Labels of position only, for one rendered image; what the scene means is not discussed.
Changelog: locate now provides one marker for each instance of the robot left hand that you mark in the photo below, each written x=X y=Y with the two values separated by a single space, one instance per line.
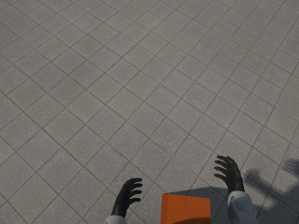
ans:
x=123 y=200

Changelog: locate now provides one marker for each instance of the carton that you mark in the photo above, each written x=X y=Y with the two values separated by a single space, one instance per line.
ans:
x=181 y=209

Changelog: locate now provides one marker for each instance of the robot right forearm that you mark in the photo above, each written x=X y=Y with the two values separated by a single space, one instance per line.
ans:
x=241 y=210

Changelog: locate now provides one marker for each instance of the robot left forearm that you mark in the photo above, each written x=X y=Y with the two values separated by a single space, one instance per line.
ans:
x=115 y=219

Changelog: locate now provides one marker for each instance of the robot right hand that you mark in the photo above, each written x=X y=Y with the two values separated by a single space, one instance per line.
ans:
x=233 y=179

